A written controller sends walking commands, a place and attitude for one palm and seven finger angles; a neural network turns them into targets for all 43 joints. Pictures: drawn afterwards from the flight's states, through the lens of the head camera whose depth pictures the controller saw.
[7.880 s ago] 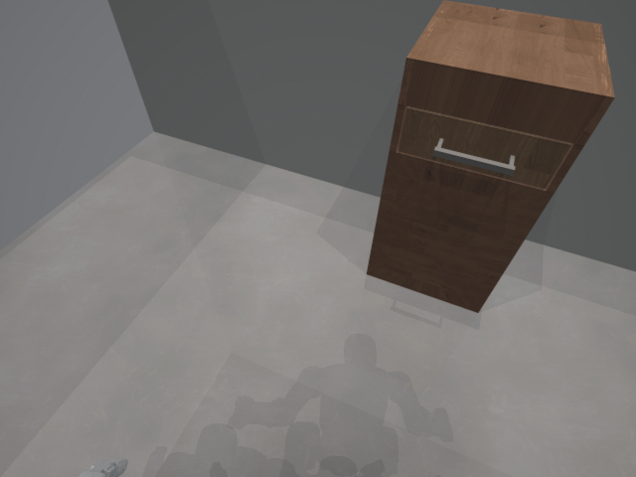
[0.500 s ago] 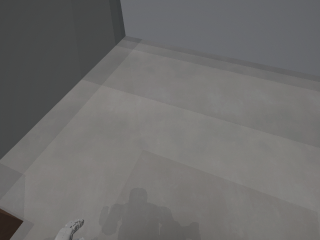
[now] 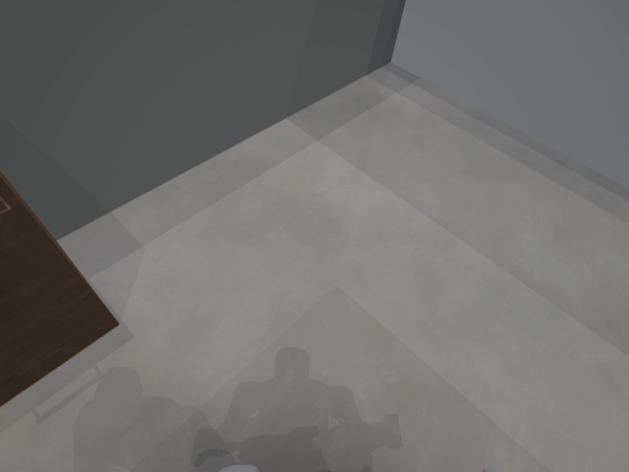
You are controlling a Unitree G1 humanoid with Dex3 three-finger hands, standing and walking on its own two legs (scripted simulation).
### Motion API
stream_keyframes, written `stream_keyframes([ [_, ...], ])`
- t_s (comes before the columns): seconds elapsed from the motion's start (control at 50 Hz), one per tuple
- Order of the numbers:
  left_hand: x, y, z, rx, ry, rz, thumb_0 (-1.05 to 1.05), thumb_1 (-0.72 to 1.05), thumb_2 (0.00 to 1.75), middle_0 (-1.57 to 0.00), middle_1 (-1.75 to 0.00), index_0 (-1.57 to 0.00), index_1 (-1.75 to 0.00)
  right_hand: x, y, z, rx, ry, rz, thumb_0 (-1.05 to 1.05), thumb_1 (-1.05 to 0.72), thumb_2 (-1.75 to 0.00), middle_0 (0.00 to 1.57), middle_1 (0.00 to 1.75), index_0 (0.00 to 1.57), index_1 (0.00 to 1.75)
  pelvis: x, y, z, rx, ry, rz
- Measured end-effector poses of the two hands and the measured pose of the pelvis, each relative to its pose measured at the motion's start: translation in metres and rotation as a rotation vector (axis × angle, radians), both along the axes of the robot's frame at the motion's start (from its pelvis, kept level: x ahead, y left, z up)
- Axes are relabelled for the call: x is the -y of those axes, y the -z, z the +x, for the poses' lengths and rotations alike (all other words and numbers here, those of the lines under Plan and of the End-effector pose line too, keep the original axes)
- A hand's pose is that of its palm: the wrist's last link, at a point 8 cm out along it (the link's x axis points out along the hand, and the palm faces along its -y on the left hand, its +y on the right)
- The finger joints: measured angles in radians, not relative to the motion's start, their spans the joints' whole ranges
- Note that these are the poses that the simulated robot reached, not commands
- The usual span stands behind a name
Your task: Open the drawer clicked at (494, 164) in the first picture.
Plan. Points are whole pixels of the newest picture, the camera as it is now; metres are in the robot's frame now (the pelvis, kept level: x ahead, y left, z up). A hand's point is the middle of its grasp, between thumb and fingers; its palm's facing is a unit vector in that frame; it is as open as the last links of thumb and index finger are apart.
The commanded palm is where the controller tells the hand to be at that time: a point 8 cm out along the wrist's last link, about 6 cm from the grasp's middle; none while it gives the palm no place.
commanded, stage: turn to face it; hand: left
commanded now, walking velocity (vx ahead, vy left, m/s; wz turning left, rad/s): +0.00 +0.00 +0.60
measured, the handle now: out of the picture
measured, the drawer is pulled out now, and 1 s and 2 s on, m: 0.00 0.00 0.00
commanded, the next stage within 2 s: take the last steps up to it in 1.42 s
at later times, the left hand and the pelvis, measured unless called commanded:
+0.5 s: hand out of the picture +0.07 +0.21 -0.13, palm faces +0.29 -0.92 -0.27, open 7.4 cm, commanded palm none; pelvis -0.01 -0.02 +0.01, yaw +17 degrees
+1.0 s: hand out of the picture -0.14 +0.20 -0.17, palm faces +0.61 -0.75 -0.26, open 7.4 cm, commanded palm none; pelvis -0.04 +0.00 +0.00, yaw +36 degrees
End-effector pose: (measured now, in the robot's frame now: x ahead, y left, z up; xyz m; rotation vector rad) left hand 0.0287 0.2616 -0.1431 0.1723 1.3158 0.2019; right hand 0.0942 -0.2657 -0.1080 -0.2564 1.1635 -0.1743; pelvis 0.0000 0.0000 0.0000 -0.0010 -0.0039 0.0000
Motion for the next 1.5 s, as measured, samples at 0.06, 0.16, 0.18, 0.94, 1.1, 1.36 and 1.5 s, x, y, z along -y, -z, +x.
stream_keyframes([
  [0.06, -0.016, -0.003, -0.007, -0.017, -0.039, 0.007, 0.01, 0.9, 0.9, -0.2, -0.3, -0.2, -0.3, -0.016, -0.011, 0.011, 0.033, -0.036, -0.013, 0.01, -0.91, -0.9, 0.2, 0.29, 0.2, 0.3, -0.008, -0.006, -0.001, 0.003, -0.028, -0.019],
  [0.16, -0.027, -0.018, 0.002, 0.063, -0.076, 0.006, 0.01, 0.91, 0.9, -0.2, -0.3, -0.2, -0.3, -0.035, -0.02, 0.016, 0.025, -0.085, -0.006, 0.01, -0.91, -0.9, 0.2, 0.29, 0.2, 0.3, -0.015, -0.018, -0.003, 0.007, -0.085, -0.032],
  [0.18, -0.028, -0.021, 0.004, 0.081, -0.083, 0.007, 0.01, 0.91, 0.9, -0.2, -0.3, -0.2, -0.3, -0.038, -0.02, 0.016, 0.021, -0.094, -0.002, 0.01, -0.91, -0.9, 0.2, 0.29, 0.2, 0.3, -0.016, -0.019, -0.003, 0.007, -0.097, -0.033],
  [0.94, 0.033, -0.007, -0.182, 0.019, -0.591, 0.019, 0.01, 0.9, 0.9, -0.21, -0.3, -0.2, -0.3, -0.089, 0.005, 0.102, -0.017, -0.592, -0.002, 0.01, -0.91, -0.9, 0.2, 0.29, 0.2, 0.3, 0.002, 0.0, -0.031, 0.001, -0.606, 0.015],
  [1.1, 0.014, -0.017, -0.209, 0.017, -0.675, 0.032, 0.01, 0.91, 0.9, -0.2, -0.3, -0.2, -0.3, -0.142, -0.016, 0.108, 0.062, -0.699, 0.016, 0.01, -0.91, -0.9, 0.2, 0.29, 0.2, 0.3, -0.009, -0.014, -0.043, 0.016, -0.671, -0.01],
  [1.36, 0.03, -0.041, -0.173, 0.154, -0.708, 0.1, 0.01, 0.9, 0.9, -0.2, -0.3, -0.2, -0.3, -0.13, 0.012, 0.086, -0.06, -0.728, 0.092, 0.01, -0.9, -0.9, 0.2, 0.3, 0.2, 0.3, 0.013, -0.015, -0.034, 0.009, -0.771, 0.007],
  [1.5, 0.078, -0.046, -0.178, 0.144, -0.76, 0.106, 0.01, 0.9, 0.9, -0.2, -0.3, -0.2, -0.3, -0.099, 0.027, 0.086, -0.152, -0.731, 0.086, 0.01, -0.91, -0.9, 0.2, 0.29, 0.2, 0.3, 0.032, -0.015, -0.025, 0.013, -0.825, 0.035],
])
